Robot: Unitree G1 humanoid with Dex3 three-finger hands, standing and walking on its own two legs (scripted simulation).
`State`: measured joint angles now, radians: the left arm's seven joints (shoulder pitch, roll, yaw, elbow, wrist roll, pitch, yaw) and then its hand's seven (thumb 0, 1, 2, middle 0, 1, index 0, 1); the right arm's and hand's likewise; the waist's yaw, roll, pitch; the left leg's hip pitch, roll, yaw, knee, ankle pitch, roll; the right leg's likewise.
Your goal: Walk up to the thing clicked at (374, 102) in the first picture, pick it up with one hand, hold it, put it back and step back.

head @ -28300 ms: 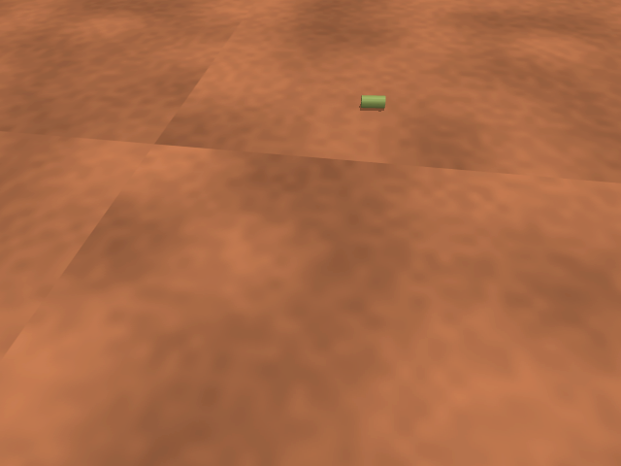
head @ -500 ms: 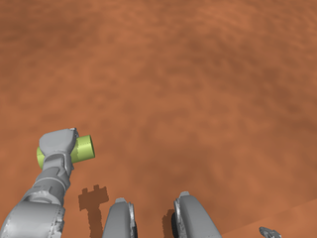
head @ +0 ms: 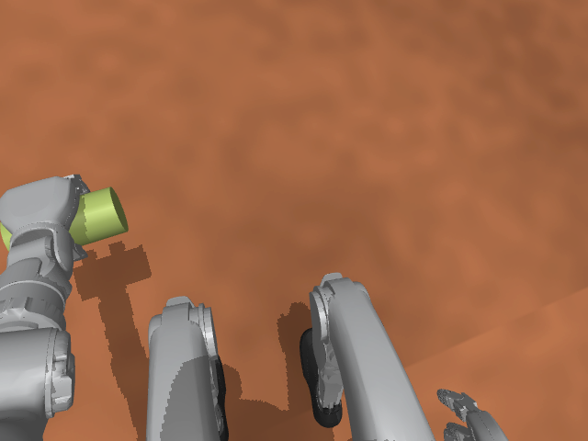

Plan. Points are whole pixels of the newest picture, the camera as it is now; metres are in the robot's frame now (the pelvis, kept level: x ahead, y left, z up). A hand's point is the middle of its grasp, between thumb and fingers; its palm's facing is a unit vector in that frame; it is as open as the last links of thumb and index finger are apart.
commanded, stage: crouch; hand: left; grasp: from above
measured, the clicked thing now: (69, 224) +0.43 +0.28 -0.20
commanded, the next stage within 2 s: lower in 0.76 s
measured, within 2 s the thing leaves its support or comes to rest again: neither
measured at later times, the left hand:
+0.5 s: hand (85, 224) +0.45 +0.28 -0.27, palm faces -0.46 -0.14 -0.88, open 9.9 cm
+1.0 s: hand (91, 223) +0.47 +0.29 -0.32, palm faces -0.47 -0.13 -0.87, open 9.9 cm
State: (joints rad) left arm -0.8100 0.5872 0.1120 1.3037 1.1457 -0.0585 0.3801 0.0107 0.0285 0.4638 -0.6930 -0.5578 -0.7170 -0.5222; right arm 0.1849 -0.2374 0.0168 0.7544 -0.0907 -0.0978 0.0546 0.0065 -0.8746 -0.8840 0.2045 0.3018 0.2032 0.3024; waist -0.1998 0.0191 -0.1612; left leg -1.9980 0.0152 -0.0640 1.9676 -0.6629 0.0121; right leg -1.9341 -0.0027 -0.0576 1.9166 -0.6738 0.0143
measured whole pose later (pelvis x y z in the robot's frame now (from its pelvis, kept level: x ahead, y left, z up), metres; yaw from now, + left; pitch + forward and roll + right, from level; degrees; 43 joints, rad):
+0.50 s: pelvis -0.01 +0.00 -0.08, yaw -3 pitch +38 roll -7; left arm -0.97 0.73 0.19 1.46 1.20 -0.09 0.40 0.01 0.01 0.43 -0.74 -0.50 -0.77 -0.47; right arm 0.17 -0.27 0.04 0.74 -0.13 -0.10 0.14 0.00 -0.89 -0.89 0.20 0.30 0.20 0.30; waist -0.25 -0.01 -0.06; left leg -2.22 0.03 -0.10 2.24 -0.69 0.01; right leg -2.15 0.01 -0.08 2.16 -0.69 0.02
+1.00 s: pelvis -0.01 +0.00 -0.12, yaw -5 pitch +37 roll -9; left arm -1.02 0.83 0.19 1.53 1.22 -0.10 0.40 0.01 0.00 0.45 -0.76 -0.47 -0.79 -0.44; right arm 0.17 -0.28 0.11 0.73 -0.15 -0.10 0.17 0.00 -0.89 -0.89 0.20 0.30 0.20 0.30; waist -0.28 -0.03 -0.01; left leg -2.32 0.02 -0.13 2.38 -0.71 0.01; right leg -2.23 0.02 -0.11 2.28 -0.70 0.02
